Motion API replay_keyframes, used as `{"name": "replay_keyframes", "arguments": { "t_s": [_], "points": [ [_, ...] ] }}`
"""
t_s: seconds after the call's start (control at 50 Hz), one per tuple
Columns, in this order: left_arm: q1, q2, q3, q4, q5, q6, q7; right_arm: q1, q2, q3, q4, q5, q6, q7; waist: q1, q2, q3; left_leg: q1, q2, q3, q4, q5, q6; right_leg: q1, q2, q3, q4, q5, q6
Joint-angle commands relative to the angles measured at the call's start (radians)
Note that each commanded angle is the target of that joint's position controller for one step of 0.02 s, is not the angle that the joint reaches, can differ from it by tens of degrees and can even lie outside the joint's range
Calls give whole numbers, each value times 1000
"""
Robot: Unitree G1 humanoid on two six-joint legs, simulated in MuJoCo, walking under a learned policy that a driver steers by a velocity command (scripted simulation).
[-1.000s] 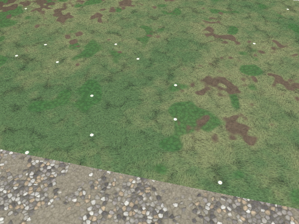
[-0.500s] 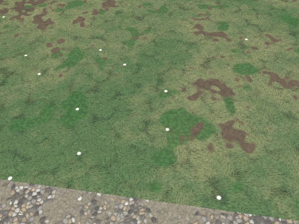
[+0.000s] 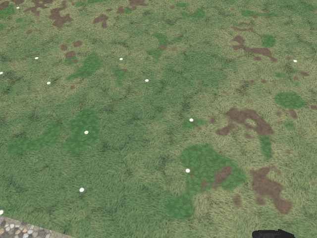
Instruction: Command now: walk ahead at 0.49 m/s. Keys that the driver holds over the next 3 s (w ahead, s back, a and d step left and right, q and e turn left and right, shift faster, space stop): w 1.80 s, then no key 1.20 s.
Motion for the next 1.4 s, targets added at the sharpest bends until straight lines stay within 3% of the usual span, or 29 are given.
{"name": "replay_keyframes", "arguments": {
  "t_s": [0.02, 0.04, 0.06, 0.08, 0.1, 0.12, 0.16, 0.2, 0.24, 0.38, 0.5, 0.56, 0.6, 0.62, 0.64, 0.66, 0.7, 0.74, 0.86, 1.06, 1.12, 1.16, 1.18, 1.2, 1.22, 1.24, 1.26, 1.3, 1.4],
  "points": [
    [-17, 179, 35, -23, 10, -4, 18, 214, -138, -44, 29, 4, -18, -25, -156, -115, -99, 306, -68, -6, -45, -72, 58, -68, -290, 49, 342, 1302, 14],
    [-49, 196, 39, -28, 6, 1, 15, 363, -154, -56, 77, 0, -26, -35, -228, -102, -161, 492, -41, -35, -123, -36, 83, -147, -272, 34, 532, 1194, 14],
    [-64, 164, 29, -55, 0, -2, 5, 509, -217, -77, 104, -22, -28, -49, -276, -19, -260, 712, 147, -238, -139, -185, 139, -330, -217, 5, 820, 835, 4],
    [83, 38, 10, -58, -18, 6, -7, 503, -271, -89, 105, -42, -27, -42, -159, 190, -334, 954, 437, -742, -182, -196, 311, -718, -26, -25, 1213, -154, 39],
    [4, 156, 35, -53, 7, 8, -4, 439, -207, -83, 102, 7, -23, -27, -172, 16, -260, 843, 398, -818, -322, -374, 305, -823, -49, 65, 1256, -107, 6],
    [-93, 168, 42, -93, 7, 2, -9, 322, -164, -70, 85, 16, -25, -24, -121, 15, -99, 673, 369, -663, -387, -413, 267, -850, -106, 63, 1198, 6, -1],
    [-142, 145, 44, -96, 15, 9, -18, 280, -85, -50, 97, 6, -45, -19, -65, -41, -1, 464, 290, -492, -445, -210, 200, -760, -157, 58, 1099, 68, 7],
    [-110, 90, 35, -86, 25, 34, -30, 319, -63, -39, 133, 7, -63, -25, -25, -15, -5, 378, 238, -380, -473, -96, 162, -677, -179, 43, 1025, 81, 34],
    [-152, 82, 34, -102, 28, 46, -39, 368, -94, -43, 161, 11, -77, -26, -20, 0, 6, 363, 217, -312, -492, -16, 155, -708, -197, 16, 968, 118, 52],
    [-470, 89, 27, -199, 10, 52, -45, 512, -109, -34, 205, 14, -74, -26, -100, 32, 33, 472, 162, -194, -492, 208, 77, -826, -204, -64, 631, 371, 89],
    [-626, 98, 23, -249, 8, 44, -42, 597, -121, -30, 240, -5, -65, -43, -143, 54, 40, 687, 219, -196, -415, 351, 96, -846, -158, -83, 459, 322, 61],
    [-546, 119, 35, -233, 9, 30, -34, 554, -141, -35, 244, -8, -62, -52, -80, 65, 7, 714, 240, -174, -290, 611, 80, -687, -107, -98, 383, 201, 12],
    [-253, 164, 62, -134, 20, 13, -16, 519, -149, -35, 240, 0, -58, -50, 43, 39, -140, 615, 192, -127, 24, 657, 47, -321, -77, -97, 294, 234, -41],
    [-68, 246, 87, -98, 47, 5, -3, 509, -118, -25, 204, 10, -62, -47, 104, -43, -269, 397, 144, -93, 314, 318, 30, -48, -291, 131, 295, 158, -96],
    [-33, 318, 107, -87, 49, 14, -9, 636, -23, -11, 201, 45, -60, -37, 45, -269, -386, 44, -48, -53, 678, -445, -13, 187, -556, 615, 192, 125, -251],
    [-101, 251, 98, -91, 9, 25, -20, 558, -131, -40, 207, 15, -56, -42, 35, -90, -300, -46, 0, -182, 736, -426, 6, 95, -497, 623, 132, 68, -217],
    [-262, 154, 72, -106, 3, 14, -28, 426, -105, -42, 163, 10, -63, -34, -33, -40, -89, -34, 73, -174, 650, -262, 3, -173, -420, 363, 65, 218, -156],
    [-266, 95, 54, -78, 1, 2, -22, 432, -69, -40, 165, -14, -38, -23, -88, -63, -51, 54, 106, -165, 569, -228, -16, -304, -342, 221, 26, 321, -103],
    [-131, 133, 54, -14, -3, -17, -16, 265, -60, -42, 106, -18, -4, -2, -87, -73, 7, -51, 133, -107, 411, -85, -61, -328, -295, 102, -42, 430, -95],
    [26, 141, 46, 45, 11, -7, 0, -50, -65, -27, -3, -2, -17, -4, -9, -86, 50, -67, 86, -52, 19, 8, -38, -107, -327, 50, 2, 599, -89],
    [-8, 159, 52, 49, 17, -3, 9, 7, -79, -37, 3, -2, -31, -11, -54, -89, 23, 61, 41, -32, -51, -102, 7, -68, -340, 24, 118, 836, -70],
    [-40, 167, 54, 47, 11, 3, 6, 269, -111, -61, 93, -9, -47, -26, -161, -63, -110, 390, -17, -7, -140, -83, 51, -133, -289, -25, 412, 965, -37],
    [-50, 145, 45, 20, 1, 0, 3, 452, -179, -83, 136, -33, -56, -38, -223, -4, -226, 660, 143, -181, -147, -144, 103, -334, -248, -52, 678, 701, -16],
    [62, 42, 27, 1, -39, 1, -9, 539, -282, -110, 146, -46, -52, -38, -186, 223, -362, 945, 449, -681, -239, -227, 255, -704, -59, -113, 1087, 7, 35],
    [-2, 143, 55, 9, -9, 3, -7, 464, -235, -103, 140, -2, -35, -29, -172, 93, -323, 867, 427, -783, -335, -274, 244, -807, -65, 29, 1184, -125, 19],
    [-93, 144, 60, -25, -3, 2, -9, 345, -188, -89, 121, 8, -35, -26, -126, 57, -163, 720, 392, -608, -351, -265, 211, -849, -123, 38, 1168, -34, 13],
    [-144, 129, 58, -36, -1, -2, -13, 290, -128, -74, 115, 5, -44, -21, -104, 8, -95, 596, 350, -507, -388, -171, 182, -818, -155, 37, 1113, 32, 14],
    [-136, 92, 57, -31, 21, 21, -21, 280, -63, -53, 141, 6, -57, -27, -44, 28, -44, 449, 265, -355, -429, -50, 117, -718, -195, 33, 1012, 75, 30],
    [-238, 78, 58, -67, 28, 58, -39, 395, -105, -55, 190, 9, -79, -33, -33, 32, -10, 428, 226, -250, -484, 57, 114, -780, -215, -11, 892, 177, 70]
  ]
}}
Next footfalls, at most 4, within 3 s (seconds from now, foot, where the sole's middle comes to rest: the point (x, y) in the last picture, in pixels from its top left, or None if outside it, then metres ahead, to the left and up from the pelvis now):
0.06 left None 0.20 0.06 -0.76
0.60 right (207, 221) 0.51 -0.11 -0.76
1.18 left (167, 156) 0.80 0.06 -0.76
1.74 right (202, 107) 1.11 -0.11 -0.76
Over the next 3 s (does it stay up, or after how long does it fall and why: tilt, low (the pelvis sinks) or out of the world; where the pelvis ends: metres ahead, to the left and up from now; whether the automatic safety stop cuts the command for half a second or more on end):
stays up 1.14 -0.01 0.01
